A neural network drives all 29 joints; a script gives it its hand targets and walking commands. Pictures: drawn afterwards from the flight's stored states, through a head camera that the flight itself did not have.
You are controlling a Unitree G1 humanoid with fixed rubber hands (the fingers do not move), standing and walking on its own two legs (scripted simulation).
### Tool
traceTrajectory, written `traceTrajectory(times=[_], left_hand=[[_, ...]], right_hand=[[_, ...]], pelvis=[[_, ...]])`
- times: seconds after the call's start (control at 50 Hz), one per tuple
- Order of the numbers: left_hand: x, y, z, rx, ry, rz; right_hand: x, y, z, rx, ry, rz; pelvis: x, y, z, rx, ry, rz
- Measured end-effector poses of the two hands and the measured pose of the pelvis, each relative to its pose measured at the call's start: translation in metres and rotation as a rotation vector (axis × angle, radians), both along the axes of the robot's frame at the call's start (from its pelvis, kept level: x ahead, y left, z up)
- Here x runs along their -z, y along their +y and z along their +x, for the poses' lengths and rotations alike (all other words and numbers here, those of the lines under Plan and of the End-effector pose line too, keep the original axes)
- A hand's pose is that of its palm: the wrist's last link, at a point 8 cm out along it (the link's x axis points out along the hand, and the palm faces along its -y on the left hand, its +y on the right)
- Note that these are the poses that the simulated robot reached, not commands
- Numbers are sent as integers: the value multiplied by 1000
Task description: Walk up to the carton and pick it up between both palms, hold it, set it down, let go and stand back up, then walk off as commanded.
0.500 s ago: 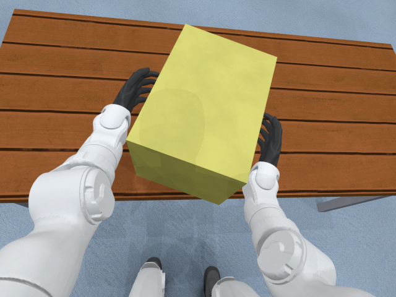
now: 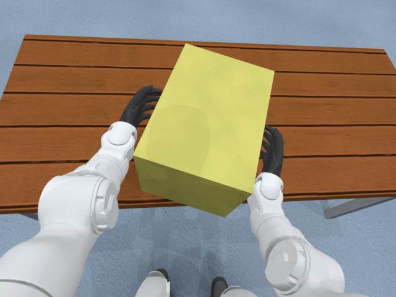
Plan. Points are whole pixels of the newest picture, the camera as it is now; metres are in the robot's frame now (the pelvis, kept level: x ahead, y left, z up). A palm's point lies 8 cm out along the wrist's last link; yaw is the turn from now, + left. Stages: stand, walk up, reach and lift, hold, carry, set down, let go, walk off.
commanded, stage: reach and lift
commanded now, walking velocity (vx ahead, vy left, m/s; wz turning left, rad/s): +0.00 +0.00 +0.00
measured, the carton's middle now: (205, 133) +0.46 -0.01 -0.05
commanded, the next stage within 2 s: none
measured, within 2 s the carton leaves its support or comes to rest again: leaves its support in 0.02 s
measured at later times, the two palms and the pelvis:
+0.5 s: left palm (132, 97) +0.45 +0.14 +0.08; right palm (287, 152) +0.37 -0.15 +0.05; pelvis -0.01 +0.00 +0.01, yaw +0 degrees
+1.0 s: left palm (129, 94) +0.42 +0.14 +0.12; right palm (307, 139) +0.37 -0.16 +0.10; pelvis +0.00 -0.01 +0.02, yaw +0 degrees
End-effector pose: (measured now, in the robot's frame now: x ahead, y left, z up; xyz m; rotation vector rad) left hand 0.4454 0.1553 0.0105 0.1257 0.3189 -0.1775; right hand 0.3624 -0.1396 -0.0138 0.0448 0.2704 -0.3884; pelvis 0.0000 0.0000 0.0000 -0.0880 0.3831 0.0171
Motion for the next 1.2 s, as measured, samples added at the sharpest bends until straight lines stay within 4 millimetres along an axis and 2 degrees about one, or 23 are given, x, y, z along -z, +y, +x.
traceTrajectory(times=[0.22,0.3,0.38,0.52,0.6,0.68,0.86,1.2], left_hand=[[-15,-8,-5,13,10,52],[-26,-11,-5,18,-6,68],[-43,-12,-3,15,-42,76],[-79,-10,1,-10,-84,68],[-92,-9,1,-25,-90,48],[-97,-7,-2,-38,-81,27],[-100,-9,-14,-55,-80,13],[-129,-24,-31,-136,-106,-9]], right_hand=[[-4,-5,-9,20,9,64],[-11,-8,-10,28,-8,88],[-27,-9,-5,28,-45,107],[-67,-11,8,6,-86,109],[-87,-11,12,-7,-90,97],[-98,-11,12,-18,-80,84],[-105,-14,5,-29,-83,98],[-134,-33,10,-102,-103,94]], pelvis=[[1,0,-6,9,-7,8],[1,1,-8,12,-13,12],[0,3,-9,13,-28,18],[-6,5,-10,13,-83,37],[-11,5,-6,16,-121,48],[-16,4,-2,20,-168,54],[-22,1,4,16,-242,55],[-27,-20,4,7,-324,74]])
